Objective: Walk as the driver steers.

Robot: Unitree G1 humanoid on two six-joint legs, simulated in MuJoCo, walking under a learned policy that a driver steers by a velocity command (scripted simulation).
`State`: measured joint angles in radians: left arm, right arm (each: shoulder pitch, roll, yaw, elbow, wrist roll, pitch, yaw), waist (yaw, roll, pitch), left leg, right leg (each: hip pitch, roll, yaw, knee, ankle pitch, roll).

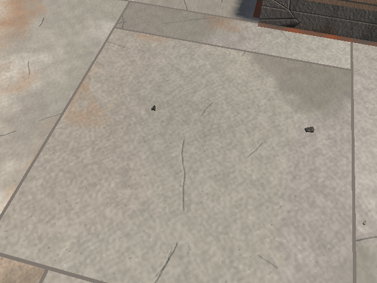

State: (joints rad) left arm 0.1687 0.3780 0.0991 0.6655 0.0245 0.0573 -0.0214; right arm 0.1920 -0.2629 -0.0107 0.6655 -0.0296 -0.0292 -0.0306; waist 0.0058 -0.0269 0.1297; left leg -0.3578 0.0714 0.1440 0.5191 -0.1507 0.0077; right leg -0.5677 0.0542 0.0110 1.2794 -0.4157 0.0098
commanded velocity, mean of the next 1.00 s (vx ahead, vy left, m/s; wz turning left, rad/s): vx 0.04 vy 0.00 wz -0.39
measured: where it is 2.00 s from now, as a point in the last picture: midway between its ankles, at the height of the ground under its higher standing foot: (252, 242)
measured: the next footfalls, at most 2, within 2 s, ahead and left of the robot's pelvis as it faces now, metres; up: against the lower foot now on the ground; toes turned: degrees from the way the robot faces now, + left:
right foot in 0.24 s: +0.13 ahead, -0.12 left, +0.00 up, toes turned -16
left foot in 0.62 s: +0.15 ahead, +0.09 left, +0.00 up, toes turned -18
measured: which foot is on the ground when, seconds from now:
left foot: down 0.00-0.24, up 0.26-0.60, down 0.62-1.00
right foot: up 0.00-0.22, down 0.24-1.00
